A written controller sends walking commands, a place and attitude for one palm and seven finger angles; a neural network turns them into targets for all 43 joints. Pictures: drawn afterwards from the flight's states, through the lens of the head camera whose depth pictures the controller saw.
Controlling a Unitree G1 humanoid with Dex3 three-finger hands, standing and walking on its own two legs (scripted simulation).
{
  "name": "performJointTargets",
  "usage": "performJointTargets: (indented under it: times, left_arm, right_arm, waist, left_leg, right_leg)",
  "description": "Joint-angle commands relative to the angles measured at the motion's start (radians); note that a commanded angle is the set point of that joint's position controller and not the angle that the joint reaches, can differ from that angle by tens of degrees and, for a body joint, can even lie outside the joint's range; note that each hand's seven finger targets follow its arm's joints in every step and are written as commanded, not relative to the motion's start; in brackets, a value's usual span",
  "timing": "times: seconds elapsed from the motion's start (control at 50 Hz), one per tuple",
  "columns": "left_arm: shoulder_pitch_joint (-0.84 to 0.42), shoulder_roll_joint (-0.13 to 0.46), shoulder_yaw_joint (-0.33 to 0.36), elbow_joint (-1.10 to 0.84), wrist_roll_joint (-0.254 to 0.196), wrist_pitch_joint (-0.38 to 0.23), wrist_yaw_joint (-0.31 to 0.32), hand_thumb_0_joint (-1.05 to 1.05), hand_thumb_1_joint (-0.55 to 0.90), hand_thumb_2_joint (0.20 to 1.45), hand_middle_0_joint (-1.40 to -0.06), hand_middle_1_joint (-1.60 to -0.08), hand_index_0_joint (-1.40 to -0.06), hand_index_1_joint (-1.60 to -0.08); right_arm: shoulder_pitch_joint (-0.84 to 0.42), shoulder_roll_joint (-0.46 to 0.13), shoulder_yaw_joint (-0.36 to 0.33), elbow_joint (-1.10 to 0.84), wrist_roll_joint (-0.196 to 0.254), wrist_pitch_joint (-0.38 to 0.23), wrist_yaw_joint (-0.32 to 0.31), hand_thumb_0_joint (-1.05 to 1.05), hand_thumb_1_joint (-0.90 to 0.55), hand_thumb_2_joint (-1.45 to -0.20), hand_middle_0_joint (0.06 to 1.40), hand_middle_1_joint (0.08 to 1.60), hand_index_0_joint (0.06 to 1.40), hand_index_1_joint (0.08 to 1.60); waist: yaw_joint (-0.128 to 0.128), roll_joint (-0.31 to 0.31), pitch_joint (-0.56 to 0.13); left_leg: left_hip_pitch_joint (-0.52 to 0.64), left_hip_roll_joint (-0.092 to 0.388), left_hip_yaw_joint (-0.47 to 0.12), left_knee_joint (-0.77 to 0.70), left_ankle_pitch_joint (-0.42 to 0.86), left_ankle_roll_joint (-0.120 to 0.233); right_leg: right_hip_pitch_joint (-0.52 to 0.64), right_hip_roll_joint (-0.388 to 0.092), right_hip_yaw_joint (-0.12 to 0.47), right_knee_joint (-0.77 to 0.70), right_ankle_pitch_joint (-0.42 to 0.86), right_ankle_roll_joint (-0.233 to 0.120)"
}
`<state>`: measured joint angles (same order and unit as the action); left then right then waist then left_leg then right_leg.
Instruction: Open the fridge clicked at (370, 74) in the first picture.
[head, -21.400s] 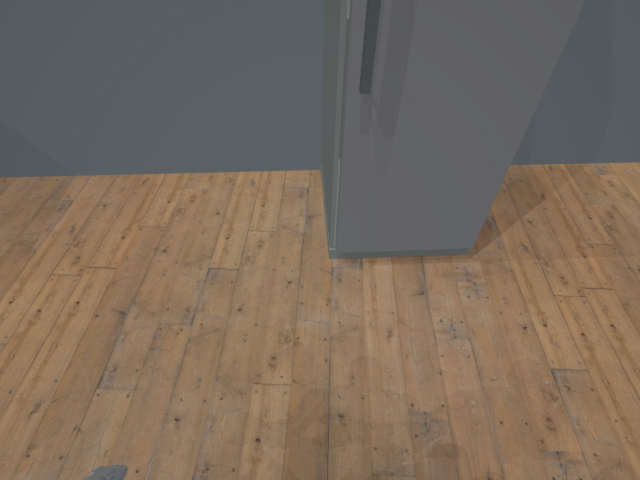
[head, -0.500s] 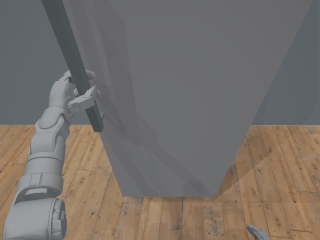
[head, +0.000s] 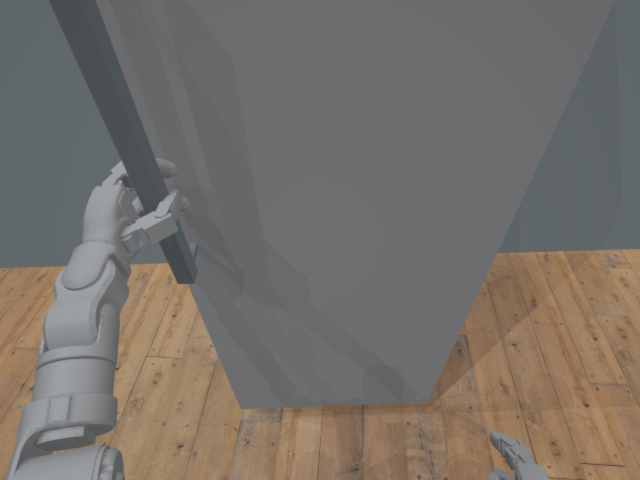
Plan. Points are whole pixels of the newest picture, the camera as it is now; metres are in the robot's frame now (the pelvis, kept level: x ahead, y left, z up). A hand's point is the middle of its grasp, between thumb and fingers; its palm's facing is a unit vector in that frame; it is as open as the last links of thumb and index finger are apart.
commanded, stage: pull the door a little, standing still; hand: left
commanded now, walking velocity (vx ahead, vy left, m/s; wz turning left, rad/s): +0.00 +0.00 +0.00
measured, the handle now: (138, 131) +0.43 +0.23 +0.25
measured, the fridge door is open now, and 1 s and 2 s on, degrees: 0 20 50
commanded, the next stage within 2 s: walk backward, drawing the door open in 0.42 s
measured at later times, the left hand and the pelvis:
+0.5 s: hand (162, 257) +0.31 +0.19 +0.17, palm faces +0.07 -1.00 -0.03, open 6.4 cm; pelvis +0.04 +0.00 +0.00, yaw -2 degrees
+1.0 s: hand (175, 349) +0.21 +0.14 +0.16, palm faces +0.24 -0.94 -0.26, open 7.0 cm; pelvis -0.04 -0.03 +0.00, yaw +2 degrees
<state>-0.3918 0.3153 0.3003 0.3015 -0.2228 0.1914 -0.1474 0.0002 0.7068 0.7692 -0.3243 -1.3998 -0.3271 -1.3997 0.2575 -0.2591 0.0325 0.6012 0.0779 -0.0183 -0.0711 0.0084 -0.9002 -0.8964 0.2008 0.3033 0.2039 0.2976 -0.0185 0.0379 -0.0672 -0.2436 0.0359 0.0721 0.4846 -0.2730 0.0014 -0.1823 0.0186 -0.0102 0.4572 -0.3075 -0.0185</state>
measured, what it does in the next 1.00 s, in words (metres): stands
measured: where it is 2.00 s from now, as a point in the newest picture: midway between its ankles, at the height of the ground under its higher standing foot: outside the picture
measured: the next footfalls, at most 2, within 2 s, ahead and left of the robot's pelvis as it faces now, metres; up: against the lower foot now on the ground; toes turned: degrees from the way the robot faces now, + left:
left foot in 1.50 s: -0.15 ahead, +0.02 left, +0.00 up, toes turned +25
right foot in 1.74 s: +0.03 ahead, -0.34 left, +0.00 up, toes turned +34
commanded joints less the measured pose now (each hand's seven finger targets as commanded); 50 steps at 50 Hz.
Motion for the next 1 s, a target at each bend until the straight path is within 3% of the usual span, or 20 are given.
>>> performJointTargets:
  times: [0.0, 0.06, 0.18, 0.22, 0.38, 0.44, 0.48, 0.5, 0.52, 0.54, 0.56, 0.62, 0.66, 0.7, 0.74, 0.78, 0.84, 0.88, 0.92, 0.98]
  left_arm:
    - [-0.353, 0.189, 0.022, -0.253, -0.012, -0.045, -0.018, 0.0, 0.9, 0.9, -0.45, -1.4, -0.45, -1.4]
    - [-0.28, 0.178, 0.022, -0.303, -0.009, -0.04, -0.016, 0.0, 0.9, 0.9, -0.45, -1.4, -0.45, -1.4]
    - [-0.085, 0.167, 0.037, -0.436, -0.025, -0.043, -0.027, 0.0, 0.9, 0.9, -0.45, -1.4, -0.45, -1.4]
    - [-0.031, 0.159, 0.041, -0.508, -0.032, -0.042, -0.029, 0.0, 0.9, 0.9, -0.45, -1.4, -0.45, -1.4]
    - [0.405, 0.107, 0.045, -0.795, -0.071, 0.003, -0.03, 0.0, 0.9, 0.9, -0.45, -1.4, -0.45, -1.4]
    - [0.521, 0.066, 0.013, -0.933, -0.08, 0.033, -0.022, 0.0, 0.9, 0.9, -0.45, -1.4, -0.45, -1.4]
    - [0.652, 0.054, -0.003, -1.022, -0.07, 0.043, -0.013, 0.0, 0.9, 0.9, -0.45, -1.4, -0.45, -1.4]
    - [0.608, 0.081, 0.014, -1.058, -0.069, 0.048, -0.005, 0.0, 0.9, 0.9, -0.45, -1.4, -0.45, -1.4]
    - [0.23, 0.315, 0.109, -1.091, 0.096, -0.109, 0.131, 0.0, 0.9, 0.9, -0.45, -1.4, -0.45, -1.4]
    - [0.466, 0.125, 0.007, -0.897, 0.099, -0.145, 0.17, 0.0, 0.9, 0.9, -0.45, -1.4, -0.45, -1.4]
    - [0.577, 0.077, -0.052, -0.882, 0.122, -0.168, 0.184, 0.0, 0.9, 0.9, -0.45, -1.4, -0.45, -1.4]
    - [0.604, 0.093, -0.074, -0.992, 0.143, -0.234, 0.208, 0.0, 0.9, 0.9, -0.45, -1.4, -0.45, -1.4]
    - [0.637, 0.077, -0.092, -1.008, 0.149, -0.251, 0.219, 0.0, 0.9, 0.9, -0.45, -1.4, -0.45, -1.4]
    - [0.658, 0.068, -0.11, -1.011, 0.153, -0.263, 0.228, 0.0, 0.9, 0.9, -0.45, -1.4, -0.45, -1.4]
    - [0.679, 0.048, -0.128, -1.006, 0.159, -0.273, 0.236, 0.0, 0.9, 0.9, -0.45, -1.4, -0.45, -1.4]
    - [0.682, 0.066, -0.115, -1.01, 0.167, -0.284, 0.243, 0.0, 0.9, 0.9, -0.45, -1.4, -0.45, -1.4]
    - [0.677, 0.073, -0.098, -1.015, 0.169, -0.306, 0.246, 0.0, 0.9, 0.9, -0.45, -1.4, -0.45, -1.4]
    - [0.68, 0.091, -0.081, -1.0, 0.166, -0.317, 0.249, 0.0, 0.9, 0.9, -0.45, -1.4, -0.45, -1.4]
    - [0.669, 0.083, -0.086, -0.984, 0.165, -0.327, 0.249, 0.0, 0.9, 0.9, -0.45, -1.4, -0.45, -1.4]
    - [0.633, 0.1, -0.083, -0.995, 0.164, -0.34, 0.256, 0.0, 0.9, 0.9, -0.45, -1.4, -0.45, -1.4]
  right_arm:
    - [-0.1, -0.121, -0.049, -0.138, -0.006, -0.045, -0.013, 0.0, -0.9, -0.9, 0.2, 0.3, 0.2, 0.3]
    - [-0.107, -0.114, -0.048, -0.145, -0.01, -0.043, -0.005, 0.0, -0.9, -0.9, 0.2, 0.3, 0.2, 0.3]
    - [-0.133, -0.107, -0.049, -0.176, -0.014, -0.045, 0.012, 0.0, -0.9, -0.9, 0.2, 0.3, 0.2, 0.3]
    - [-0.146, -0.099, -0.045, -0.189, -0.015, -0.048, 0.017, 0.0, -0.9, -0.9, 0.2, 0.3, 0.2, 0.3]
    - [-0.186, -0.082, -0.032, -0.235, -0.018, -0.052, 0.037, 0.0, -0.9, -0.9, 0.2, 0.3, 0.2, 0.3]
    - [-0.19, -0.074, -0.028, -0.239, -0.02, -0.056, 0.041, 0.0, -0.9, -0.9, 0.2, 0.3, 0.2, 0.3]
    - [-0.188, -0.075, -0.03, -0.248, -0.023, -0.061, 0.045, 0.0, -0.9, -0.9, 0.2, 0.3, 0.2, 0.3]
    - [-0.188, -0.076, -0.029, -0.242, -0.024, -0.064, 0.041, 0.0, -0.9, -0.9, 0.2, 0.3, 0.2, 0.3]
    - [-0.151, -0.11, -0.027, -0.234, -0.041, -0.041, 0.017, 0.0, -0.9, -0.9, 0.2, 0.3, 0.2, 0.3]
    - [-0.132, -0.093, -0.037, -0.192, -0.061, -0.027, 0.007, 0.0, -0.9, -0.9, 0.2, 0.3, 0.2, 0.3]
    - [-0.133, -0.098, -0.037, -0.203, -0.07, -0.012, 0.005, 0.0, -0.9, -0.9, 0.2, 0.3, 0.2, 0.3]
    - [-0.145, -0.09, -0.036, -0.227, -0.079, 0.032, 0.003, 0.0, -0.9, -0.9, 0.2, 0.3, 0.2, 0.3]
    - [-0.158, -0.079, -0.039, -0.24, -0.083, 0.046, 0.008, 0.0, -0.9, -0.9, 0.2, 0.3, 0.2, 0.3]
    - [-0.168, -0.073, -0.039, -0.241, -0.088, 0.048, 0.007, 0.0, -0.9, -0.9, 0.2, 0.3, 0.2, 0.3]
    - [-0.174, -0.063, -0.037, -0.245, -0.095, 0.043, 0.01, 0.0, -0.9, -0.9, 0.2, 0.3, 0.2, 0.3]
    - [-0.167, -0.063, -0.041, -0.242, -0.099, 0.039, 0.009, 0.0, -0.9, -0.9, 0.2, 0.3, 0.2, 0.3]
    - [-0.159, -0.046, -0.039, -0.246, -0.098, 0.041, 0.014, 0.0, -0.9, -0.9, 0.2, 0.3, 0.2, 0.3]
    - [-0.16, -0.038, -0.043, -0.241, -0.096, 0.038, 0.011, 0.0, -0.9, -0.9, 0.2, 0.3, 0.2, 0.3]
    - [-0.159, -0.022, -0.045, -0.239, -0.091, 0.03, 0.008, 0.0, -0.9, -0.9, 0.2, 0.3, 0.2, 0.3]
    - [-0.167, -0.018, -0.047, -0.226, -0.082, 0.01, -0.005, 0.0, -0.9, -0.9, 0.2, 0.3, 0.2, 0.3]
  waist:
    - [0.029, -0.002, -0.257]
    - [0.047, 0.024, -0.3]
    - [0.075, -0.024, -0.333]
    - [0.081, -0.001, -0.332]
    - [0.106, 0.001, -0.26]
    - [0.095, 0.011, -0.221]
    - [0.103, 0.019, -0.215]
    - [0.094, 0.033, -0.21]
    - [0.017, 0.009, -0.066]
    - [0.005, -0.059, -0.07]
    - [0.014, -0.054, -0.101]
    - [0.004, 0.045, -0.181]
    - [0.006, 0.035, -0.193]
    - [0.007, 0.056, -0.168]
    - [0.011, 0.057, -0.133]
    - [0.006, 0.044, -0.126]
    - [0.0, 0.015, -0.18]
    - [0.002, -0.034, -0.185]
    - [0.005, -0.116, -0.175]
    - [0.008, -0.129, -0.118]
  left_leg:
    - [0.2, -0.018, -0.044, 0.007, 0.467, 0.043]
    - [0.227, -0.018, -0.049, 0.017, 0.556, 0.037]
    - [0.238, -0.012, -0.039, 0.019, 0.645, 0.038]
    - [0.249, -0.01, -0.039, 0.015, 0.688, 0.038]
    - [0.218, 0.001, -0.034, -0.005, 0.683, 0.029]
    - [0.211, 0.0, -0.034, -0.004, 0.668, 0.026]
    - [0.221, 0.004, -0.036, 0.006, 0.699, 0.026]
    - [0.221, 0.0, -0.038, 0.002, 0.675, 0.024]
    - [0.202, 0.004, -0.001, 0.047, 0.562, 0.044]
    - [0.194, 0.001, -0.034, 0.067, 0.546, 0.044]
    - [0.208, 0.012, -0.036, 0.053, 0.605, 0.042]
    - [0.323, 0.044, -0.069, 0.037, 0.891, 0.052]
    - [0.35, 0.075, -0.095, 0.014, 0.944, 0.055]
    - [0.334, 0.096, -0.116, -0.021, 0.92, 0.058]
    - [0.301, 0.099, -0.119, -0.041, 0.862, 0.055]
    - [0.291, 0.081, -0.112, -0.026, 0.854, 0.048]
    - [0.267, 0.06, -0.108, 0.01, 0.851, 0.041]
    - [0.212, 0.041, -0.095, 0.023, 0.7, 0.033]
    - [0.132, 0.013, -0.074, 0.051, 0.454, 0.028]
    - [0.022, -0.031, -0.075, 0.089, 0.094, 0.019]
  right_leg:
    - [0.026, 0.005, -0.023, -0.014, 0.545, 0.001]
    - [0.052, 0.003, -0.026, 0.003, 0.602, -0.003]
    - [0.121, -0.002, -0.031, 0.016, 0.703, 0.004]
    - [0.129, -0.004, -0.03, 0.018, 0.736, 0.005]
    - [0.145, -0.006, -0.05, 0.015, 0.736, 0.008]
    - [0.12, -0.009, -0.058, 0.013, 0.737, 0.016]
    - [0.108, -0.007, -0.064, 0.016, 0.727, 0.017]
    - [0.096, -0.009, -0.063, 0.01, 0.716, 0.017]
    - [-0.045, -0.04, 0.05, -0.087, 0.751, 0.055]
    - [-0.042, -0.066, 0.024, -0.08, 0.764, 0.047]
    - [-0.028, -0.066, 0.01, -0.058, 0.793, 0.042]
    - [-0.031, -0.041, -0.027, 0.027, 0.742, 0.052]
    - [-0.059, -0.018, -0.032, 0.046, 0.53, 0.056]
    - [-0.084, -0.01, -0.033, 0.055, 0.377, 0.053]
    - [-0.095, -0.009, -0.032, 0.028, 0.311, 0.052]
    - [-0.088, -0.011, -0.038, 0.002, 0.404, 0.052]
    - [-0.035, -0.032, -0.038, 0.008, 0.59, 0.055]
    - [-0.007, -0.062, -0.029, -0.018, 0.673, 0.055]
    - [0.005, -0.099, -0.016, -0.062, 0.686, 0.054]
    - [-0.042, -0.156, -0.009, -0.124, 0.465, 0.006]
